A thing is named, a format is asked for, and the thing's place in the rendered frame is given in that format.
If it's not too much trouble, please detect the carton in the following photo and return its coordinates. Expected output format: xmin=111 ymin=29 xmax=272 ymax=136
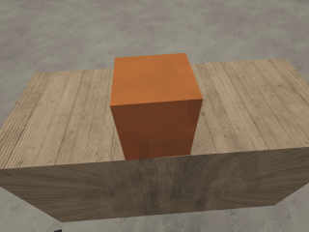
xmin=109 ymin=53 xmax=203 ymax=160

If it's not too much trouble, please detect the pedestal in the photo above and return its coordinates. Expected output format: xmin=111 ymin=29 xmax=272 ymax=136
xmin=0 ymin=58 xmax=309 ymax=222

